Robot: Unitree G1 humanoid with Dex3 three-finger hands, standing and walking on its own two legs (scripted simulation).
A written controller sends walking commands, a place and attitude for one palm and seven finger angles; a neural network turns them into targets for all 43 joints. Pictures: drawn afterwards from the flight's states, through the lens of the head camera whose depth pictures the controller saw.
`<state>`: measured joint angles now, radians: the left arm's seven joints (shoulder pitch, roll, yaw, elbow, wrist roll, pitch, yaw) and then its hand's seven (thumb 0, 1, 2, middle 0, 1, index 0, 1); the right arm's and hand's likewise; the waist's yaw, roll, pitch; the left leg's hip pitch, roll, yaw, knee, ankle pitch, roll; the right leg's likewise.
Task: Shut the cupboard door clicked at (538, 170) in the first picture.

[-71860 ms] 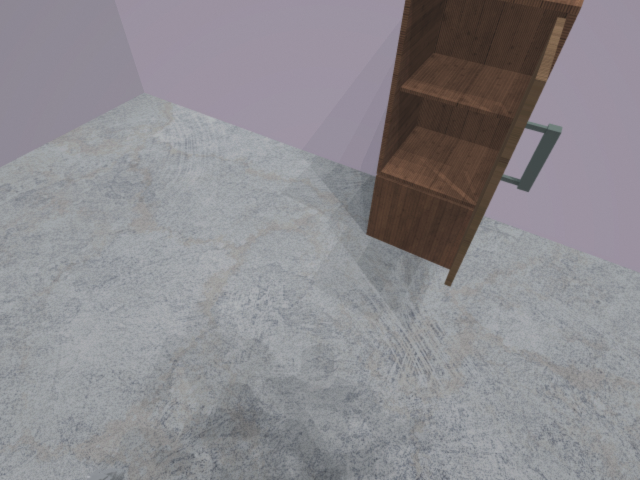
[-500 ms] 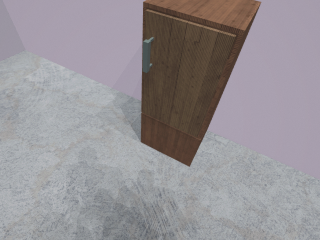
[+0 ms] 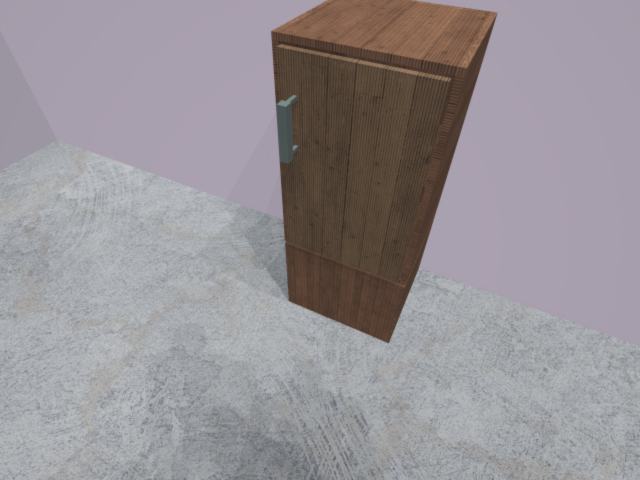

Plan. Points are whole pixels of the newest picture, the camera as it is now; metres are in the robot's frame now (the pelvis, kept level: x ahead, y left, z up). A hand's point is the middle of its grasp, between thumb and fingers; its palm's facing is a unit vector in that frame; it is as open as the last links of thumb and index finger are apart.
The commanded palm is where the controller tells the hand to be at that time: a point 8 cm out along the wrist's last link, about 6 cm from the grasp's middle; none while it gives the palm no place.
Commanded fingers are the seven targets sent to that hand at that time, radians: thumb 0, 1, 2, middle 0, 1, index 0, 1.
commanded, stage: let the arm hang, fingers relaxed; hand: left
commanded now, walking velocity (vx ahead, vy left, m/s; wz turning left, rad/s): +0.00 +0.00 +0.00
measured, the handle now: (289, 129) +0.85 +0.12 +0.01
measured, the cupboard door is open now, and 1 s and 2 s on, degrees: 0 0 0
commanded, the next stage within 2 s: look to check the result in 0.22 s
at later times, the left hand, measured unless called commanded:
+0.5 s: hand out of the picture -0.04 +0.16 -0.18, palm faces +0.06 -0.98 -0.18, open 7.3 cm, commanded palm none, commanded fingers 0.00 0.90 0.90 -0.20 -0.30 -0.20 -0.30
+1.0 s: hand out of the picture +0.00 +0.15 -0.18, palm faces +0.04 -0.99 -0.16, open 7.3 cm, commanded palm none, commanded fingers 0.00 0.90 0.90 -0.20 -0.30 -0.20 -0.30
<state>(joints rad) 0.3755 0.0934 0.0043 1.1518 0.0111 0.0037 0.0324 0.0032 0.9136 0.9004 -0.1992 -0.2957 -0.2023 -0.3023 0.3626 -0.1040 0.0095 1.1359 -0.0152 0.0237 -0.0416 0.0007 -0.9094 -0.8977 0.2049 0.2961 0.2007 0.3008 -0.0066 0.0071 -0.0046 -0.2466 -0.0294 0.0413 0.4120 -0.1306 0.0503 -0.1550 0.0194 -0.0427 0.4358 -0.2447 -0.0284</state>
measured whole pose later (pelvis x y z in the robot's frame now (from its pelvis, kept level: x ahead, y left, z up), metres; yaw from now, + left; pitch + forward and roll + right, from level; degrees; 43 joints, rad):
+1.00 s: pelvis +0.02 -0.01 +0.00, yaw +0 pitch -2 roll +0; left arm 0.33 0.11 0.00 1.15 0.01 -0.01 0.04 0.00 0.91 0.90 -0.20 -0.30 -0.20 -0.30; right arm 0.31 -0.13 0.01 1.13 -0.01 0.01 -0.04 0.00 -0.91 -0.90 0.20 0.30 0.20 0.30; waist -0.01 0.00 0.03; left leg -0.21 -0.02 0.04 0.39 -0.15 0.04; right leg -0.11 0.03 -0.04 0.39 -0.25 -0.04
